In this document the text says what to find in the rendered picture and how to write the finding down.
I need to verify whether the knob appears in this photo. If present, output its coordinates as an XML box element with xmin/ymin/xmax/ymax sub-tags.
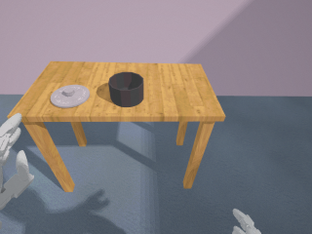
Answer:
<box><xmin>64</xmin><ymin>87</ymin><xmax>75</xmax><ymax>96</ymax></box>

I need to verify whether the left robot hand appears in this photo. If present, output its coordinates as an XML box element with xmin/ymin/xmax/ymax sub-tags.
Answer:
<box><xmin>0</xmin><ymin>113</ymin><xmax>34</xmax><ymax>211</ymax></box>

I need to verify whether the lid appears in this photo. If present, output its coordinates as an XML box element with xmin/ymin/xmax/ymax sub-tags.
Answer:
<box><xmin>50</xmin><ymin>85</ymin><xmax>90</xmax><ymax>108</ymax></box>

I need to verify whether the right robot hand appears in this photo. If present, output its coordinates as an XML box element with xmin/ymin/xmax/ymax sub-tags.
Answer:
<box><xmin>232</xmin><ymin>209</ymin><xmax>261</xmax><ymax>234</ymax></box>

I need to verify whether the pot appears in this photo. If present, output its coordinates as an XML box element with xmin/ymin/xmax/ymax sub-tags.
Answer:
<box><xmin>108</xmin><ymin>72</ymin><xmax>144</xmax><ymax>107</ymax></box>

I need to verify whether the table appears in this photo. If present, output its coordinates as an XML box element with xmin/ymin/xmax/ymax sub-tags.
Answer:
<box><xmin>7</xmin><ymin>61</ymin><xmax>226</xmax><ymax>192</ymax></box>

